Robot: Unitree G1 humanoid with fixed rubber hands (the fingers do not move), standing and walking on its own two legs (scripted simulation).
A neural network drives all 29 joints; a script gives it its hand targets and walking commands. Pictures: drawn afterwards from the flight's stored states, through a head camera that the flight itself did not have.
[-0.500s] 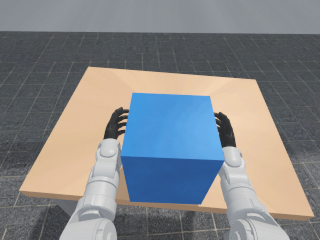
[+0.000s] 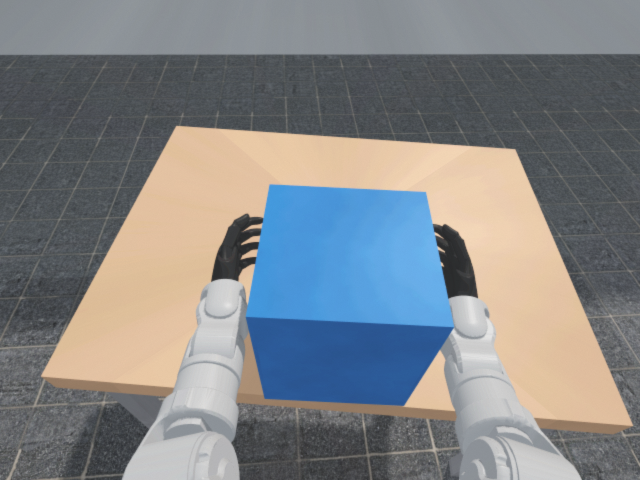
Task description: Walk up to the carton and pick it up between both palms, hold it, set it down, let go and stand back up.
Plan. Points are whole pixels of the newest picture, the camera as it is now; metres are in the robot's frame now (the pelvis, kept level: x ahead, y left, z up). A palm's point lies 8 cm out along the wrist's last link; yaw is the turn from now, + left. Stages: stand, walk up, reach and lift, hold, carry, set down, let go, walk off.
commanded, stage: set down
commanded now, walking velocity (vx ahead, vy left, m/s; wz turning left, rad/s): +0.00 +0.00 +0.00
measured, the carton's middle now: (340, 301) +0.38 +0.00 +0.00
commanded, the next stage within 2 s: none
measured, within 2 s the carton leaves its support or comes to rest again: neither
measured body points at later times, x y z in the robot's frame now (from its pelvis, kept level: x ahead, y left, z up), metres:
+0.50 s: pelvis +0.00 +0.00 +0.00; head +0.04 +0.02 +0.45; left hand +0.39 +0.16 +0.05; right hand +0.40 -0.15 +0.05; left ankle -0.02 +0.13 -0.75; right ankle +0.01 -0.11 -0.75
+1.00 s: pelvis +0.00 +0.00 -0.01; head +0.05 +0.01 +0.44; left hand +0.40 +0.16 +0.02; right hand +0.42 -0.15 +0.02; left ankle -0.02 +0.13 -0.75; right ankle +0.01 -0.11 -0.75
